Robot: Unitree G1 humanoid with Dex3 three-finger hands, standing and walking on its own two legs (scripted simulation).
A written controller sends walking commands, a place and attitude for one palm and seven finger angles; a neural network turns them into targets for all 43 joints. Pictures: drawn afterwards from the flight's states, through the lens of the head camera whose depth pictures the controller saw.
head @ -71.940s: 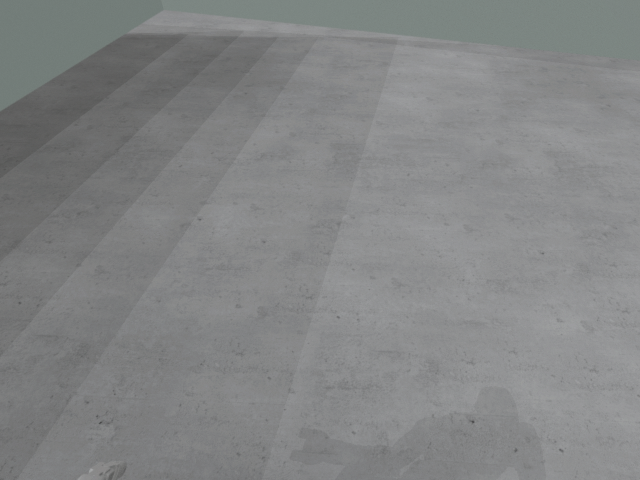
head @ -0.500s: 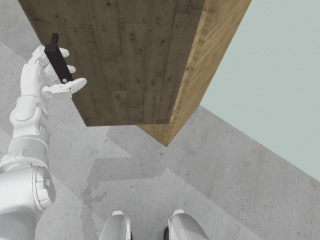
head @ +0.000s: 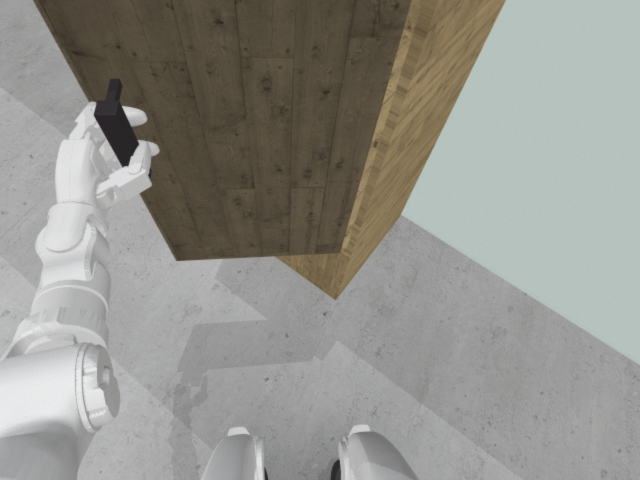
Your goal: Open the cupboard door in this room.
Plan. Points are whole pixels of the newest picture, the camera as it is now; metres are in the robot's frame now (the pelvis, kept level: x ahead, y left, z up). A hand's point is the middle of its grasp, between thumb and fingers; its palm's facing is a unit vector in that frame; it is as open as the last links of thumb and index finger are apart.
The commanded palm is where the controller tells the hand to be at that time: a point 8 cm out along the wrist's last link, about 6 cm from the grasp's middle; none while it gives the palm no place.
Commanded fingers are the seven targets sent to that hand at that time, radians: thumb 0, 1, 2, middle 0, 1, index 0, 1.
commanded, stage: pull the door open along its arc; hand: left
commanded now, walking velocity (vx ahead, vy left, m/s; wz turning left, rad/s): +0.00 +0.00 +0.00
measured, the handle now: (128, 134) +0.54 +0.22 +0.07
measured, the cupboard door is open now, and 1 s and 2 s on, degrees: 42 86 88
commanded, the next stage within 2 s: open thumb and fingers to let go in 0.80 s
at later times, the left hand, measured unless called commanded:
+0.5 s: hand (190, 279) +0.33 +0.12 +0.07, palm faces +0.24 -0.97 +0.09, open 6.6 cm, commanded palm +0.26 +0.20 +0.06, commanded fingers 0.00 0.90 0.90 -0.40 -1.35 -0.40 -1.35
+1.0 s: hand (262, 328) +0.28 +0.05 +0.07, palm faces +0.42 -0.91 +0.00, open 6.4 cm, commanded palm +0.23 +0.10 +0.06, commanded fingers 0.00 0.48 0.72 -0.37 -1.30 -0.37 -1.30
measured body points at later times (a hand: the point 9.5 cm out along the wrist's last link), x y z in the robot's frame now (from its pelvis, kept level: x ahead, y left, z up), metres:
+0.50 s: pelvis +0.01 -0.01 +0.02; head +0.07 -0.01 +0.46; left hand +0.31 +0.17 +0.07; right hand +0.17 -0.24 -0.08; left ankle +0.02 +0.10 -0.66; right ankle +0.01 -0.12 -0.66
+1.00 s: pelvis +0.01 -0.05 +0.01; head +0.06 -0.07 +0.46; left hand +0.25 +0.10 +0.07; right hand +0.19 -0.27 -0.09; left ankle +0.02 +0.10 -0.66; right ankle +0.01 -0.12 -0.66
